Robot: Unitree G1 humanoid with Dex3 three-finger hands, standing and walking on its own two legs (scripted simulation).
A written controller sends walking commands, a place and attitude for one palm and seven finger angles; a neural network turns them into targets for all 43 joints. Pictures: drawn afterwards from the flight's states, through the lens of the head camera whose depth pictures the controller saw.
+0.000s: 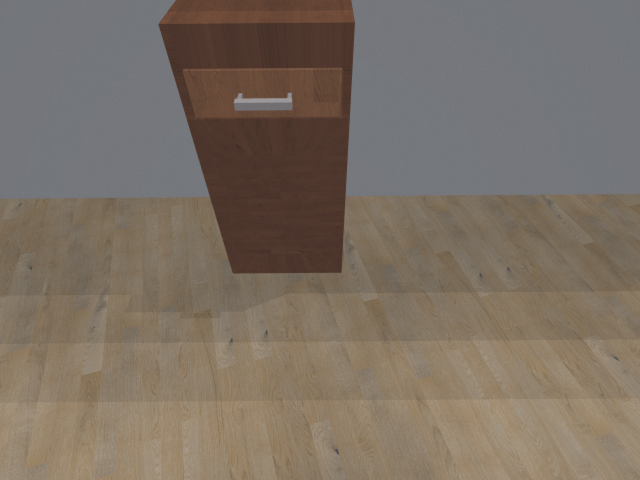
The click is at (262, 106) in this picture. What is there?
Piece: drawer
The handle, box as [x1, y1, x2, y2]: [234, 93, 292, 110]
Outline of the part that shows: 234,100 235,110 291,109 292,106 291,93 288,93 286,98 244,99 242,98 242,93 238,93 237,98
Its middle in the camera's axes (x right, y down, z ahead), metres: -0.14 -0.35 +0.97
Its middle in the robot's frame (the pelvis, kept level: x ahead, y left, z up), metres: +0.95 +0.19 -0.02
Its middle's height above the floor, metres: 0.77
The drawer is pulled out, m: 0.00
